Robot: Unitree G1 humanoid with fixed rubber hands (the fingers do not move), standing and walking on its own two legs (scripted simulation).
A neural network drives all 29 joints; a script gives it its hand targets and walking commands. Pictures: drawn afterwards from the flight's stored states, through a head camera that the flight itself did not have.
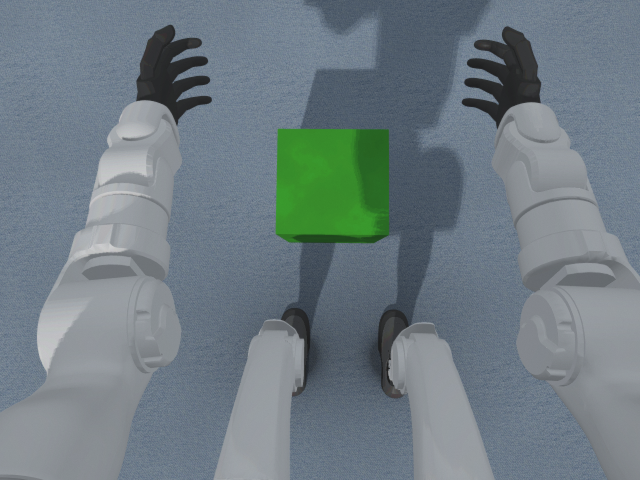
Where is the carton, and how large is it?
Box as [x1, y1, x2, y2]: [276, 129, 388, 242]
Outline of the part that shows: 278,129 276,234 288,241 293,242 374,242 388,234 388,129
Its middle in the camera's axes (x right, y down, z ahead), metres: +0.02 -0.10 +0.85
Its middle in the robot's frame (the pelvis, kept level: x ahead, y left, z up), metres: +0.50 +0.03 -0.51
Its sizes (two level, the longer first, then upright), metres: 0.210 0.200 0.250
